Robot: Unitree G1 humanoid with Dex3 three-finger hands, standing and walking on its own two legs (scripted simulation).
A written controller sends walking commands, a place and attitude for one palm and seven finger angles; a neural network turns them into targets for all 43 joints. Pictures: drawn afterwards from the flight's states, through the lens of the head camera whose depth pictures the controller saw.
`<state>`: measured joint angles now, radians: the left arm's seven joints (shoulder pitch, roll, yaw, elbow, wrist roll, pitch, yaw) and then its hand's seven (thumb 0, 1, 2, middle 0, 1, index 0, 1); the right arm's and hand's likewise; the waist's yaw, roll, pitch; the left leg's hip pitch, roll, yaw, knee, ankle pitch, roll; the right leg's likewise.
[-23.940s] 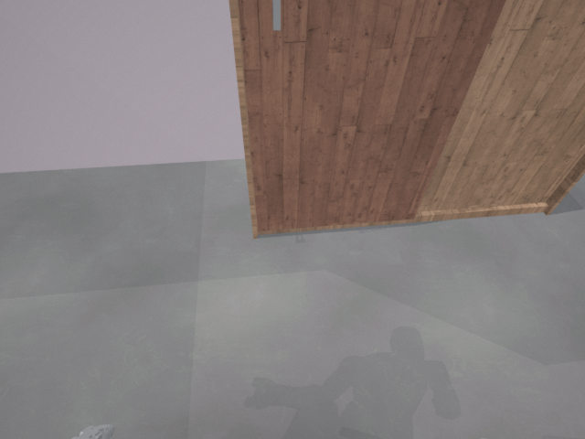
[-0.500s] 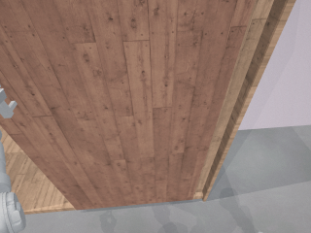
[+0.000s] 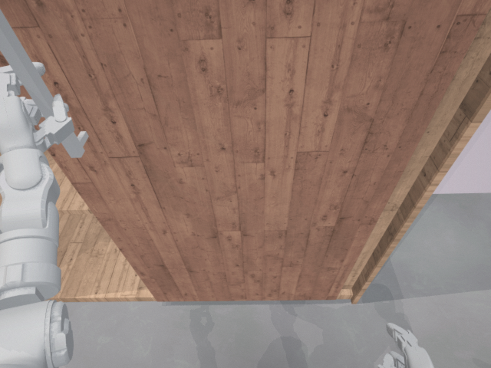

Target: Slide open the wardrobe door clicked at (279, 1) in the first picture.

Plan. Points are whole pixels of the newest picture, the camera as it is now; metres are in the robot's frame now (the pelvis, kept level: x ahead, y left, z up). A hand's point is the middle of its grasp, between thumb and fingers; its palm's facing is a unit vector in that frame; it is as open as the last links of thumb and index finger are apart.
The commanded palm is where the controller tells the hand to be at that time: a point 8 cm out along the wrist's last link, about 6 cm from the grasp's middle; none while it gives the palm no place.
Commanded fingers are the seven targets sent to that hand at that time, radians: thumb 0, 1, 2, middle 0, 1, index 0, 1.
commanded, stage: stop walking and hold the door there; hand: left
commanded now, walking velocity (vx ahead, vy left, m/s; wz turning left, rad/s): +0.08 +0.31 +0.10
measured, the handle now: (39, 77) +0.43 +0.33 +0.26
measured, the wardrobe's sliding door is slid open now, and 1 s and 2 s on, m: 0.61 0.61 0.61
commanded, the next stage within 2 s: loosen the grip on the handle in 1.12 s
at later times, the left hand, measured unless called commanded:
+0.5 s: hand (59, 122) +0.39 +0.31 +0.22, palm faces +0.29 -0.95 -0.09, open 7.1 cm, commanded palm +0.36 +0.33 +0.20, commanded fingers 0.00 0.90 0.90 -0.45 -1.40 -0.45 -1.40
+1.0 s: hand (59, 123) +0.39 +0.31 +0.22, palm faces +0.23 -0.97 -0.10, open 6.8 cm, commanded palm +0.36 +0.32 +0.20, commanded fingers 0.00 0.90 0.90 -0.45 -1.40 -0.45 -1.40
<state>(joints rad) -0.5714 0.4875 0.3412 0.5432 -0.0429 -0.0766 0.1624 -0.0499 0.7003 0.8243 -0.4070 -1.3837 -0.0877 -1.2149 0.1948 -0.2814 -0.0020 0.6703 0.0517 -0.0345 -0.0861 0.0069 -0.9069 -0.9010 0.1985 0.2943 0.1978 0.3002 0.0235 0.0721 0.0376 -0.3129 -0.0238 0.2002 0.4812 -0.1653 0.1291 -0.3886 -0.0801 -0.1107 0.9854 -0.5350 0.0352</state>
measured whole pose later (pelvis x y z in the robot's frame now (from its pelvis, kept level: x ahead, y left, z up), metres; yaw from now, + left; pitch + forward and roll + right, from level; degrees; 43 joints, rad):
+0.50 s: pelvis -0.01 +0.11 -0.02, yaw +3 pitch -1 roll +1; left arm -0.60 0.27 0.19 0.11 -0.06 -0.08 0.11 -0.08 0.68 0.83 -0.45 -1.40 -0.09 -1.26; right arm 0.13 -0.16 0.03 0.65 0.03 -0.07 -0.05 0.01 -0.91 -0.90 0.20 0.29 0.20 0.30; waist 0.04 -0.01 0.19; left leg -0.40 0.12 0.07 0.68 -0.25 -0.06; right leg -0.35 -0.04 -0.07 0.76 -0.42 0.03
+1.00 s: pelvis +0.01 +0.14 +0.00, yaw +2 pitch +0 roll +0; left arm -0.48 0.21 0.08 0.11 -0.06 -0.03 0.14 -0.04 0.75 0.81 -0.45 -1.40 -0.07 -1.32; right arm 0.11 -0.20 0.06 0.62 0.01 -0.02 -0.06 0.01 -0.90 -0.90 0.20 0.29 0.20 0.30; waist 0.05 0.02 0.06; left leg -0.27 0.07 0.12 0.54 -0.25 -0.01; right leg -0.24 -0.03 -0.06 0.54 -0.28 0.00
